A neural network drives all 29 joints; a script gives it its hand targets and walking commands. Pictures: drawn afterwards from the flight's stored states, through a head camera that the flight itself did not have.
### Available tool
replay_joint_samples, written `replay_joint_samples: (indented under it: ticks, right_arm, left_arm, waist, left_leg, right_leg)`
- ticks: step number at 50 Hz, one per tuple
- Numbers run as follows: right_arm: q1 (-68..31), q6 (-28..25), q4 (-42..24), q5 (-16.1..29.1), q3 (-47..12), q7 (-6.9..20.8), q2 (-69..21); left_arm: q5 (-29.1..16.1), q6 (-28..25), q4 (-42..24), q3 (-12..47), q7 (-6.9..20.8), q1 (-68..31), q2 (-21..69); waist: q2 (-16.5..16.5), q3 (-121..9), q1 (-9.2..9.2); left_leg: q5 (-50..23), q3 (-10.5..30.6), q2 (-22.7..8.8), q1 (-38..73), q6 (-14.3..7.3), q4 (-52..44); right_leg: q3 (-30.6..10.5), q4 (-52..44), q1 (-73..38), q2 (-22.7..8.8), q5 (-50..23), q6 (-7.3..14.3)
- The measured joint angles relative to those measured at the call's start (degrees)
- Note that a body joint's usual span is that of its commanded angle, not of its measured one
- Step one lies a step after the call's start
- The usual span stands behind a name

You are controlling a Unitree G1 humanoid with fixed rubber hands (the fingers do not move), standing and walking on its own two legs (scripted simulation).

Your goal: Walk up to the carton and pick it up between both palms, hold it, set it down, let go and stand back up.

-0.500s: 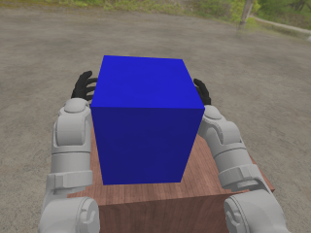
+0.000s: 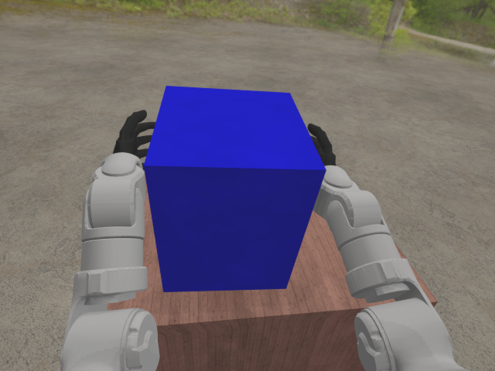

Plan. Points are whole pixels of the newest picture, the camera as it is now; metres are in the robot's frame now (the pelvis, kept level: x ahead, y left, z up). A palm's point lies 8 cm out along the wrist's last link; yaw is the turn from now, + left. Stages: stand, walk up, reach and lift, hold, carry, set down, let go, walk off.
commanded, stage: hold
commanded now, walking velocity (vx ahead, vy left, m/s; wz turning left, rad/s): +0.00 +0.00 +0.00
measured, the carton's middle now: (227, 190) +0.37 +0.01 +0.19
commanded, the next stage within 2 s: none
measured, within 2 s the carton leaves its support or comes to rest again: neither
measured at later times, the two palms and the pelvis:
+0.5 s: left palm (128, 162) +0.36 +0.15 +0.24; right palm (321, 172) +0.36 -0.14 +0.23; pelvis +0.00 +0.00 +0.00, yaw +0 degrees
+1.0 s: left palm (129, 163) +0.37 +0.15 +0.24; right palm (319, 173) +0.37 -0.14 +0.22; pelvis +0.00 +0.00 +0.00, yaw -1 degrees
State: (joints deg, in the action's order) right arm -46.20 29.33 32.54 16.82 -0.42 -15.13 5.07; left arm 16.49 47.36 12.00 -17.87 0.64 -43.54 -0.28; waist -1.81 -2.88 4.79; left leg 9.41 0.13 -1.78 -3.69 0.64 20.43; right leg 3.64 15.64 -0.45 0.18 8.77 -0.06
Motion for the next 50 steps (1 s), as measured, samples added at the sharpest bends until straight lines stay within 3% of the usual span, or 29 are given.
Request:
replay_joint_samples:
  ticks: [43,50]
  right_arm:
    - [0.38,0.04,-0.52,0.28,-0.25,-0.11,0.12]
    - [-1.79,-0.25,3.13,-0.24,-0.69,0.22,0.5]
  left_arm:
    - [-0.03,0.13,-0.69,0.19,-0.08,0.46,0.14]
    - [0.18,-0.64,3.27,-0.48,0.22,-1.6,-0.56]
  waist:
    - [0.02,0.11,0.05]
    - [-0.17,0.66,-1.04]
  left_leg:
    - [0.16,0.04,0.02,0.13,-0.01,0.12]
    - [-0.17,-0.59,-0.16,-0.07,0.13,-0.33]
  right_leg:
    - [-0.07,-0.02,-0.2,0.02,0.08,-0.03]
    - [-0.71,0.42,0.69,0.14,-0.03,0.09]
